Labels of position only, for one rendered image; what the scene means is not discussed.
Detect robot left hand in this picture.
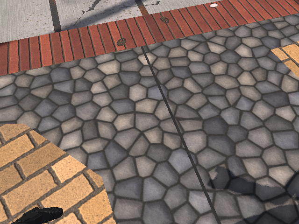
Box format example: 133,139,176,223
11,207,64,224

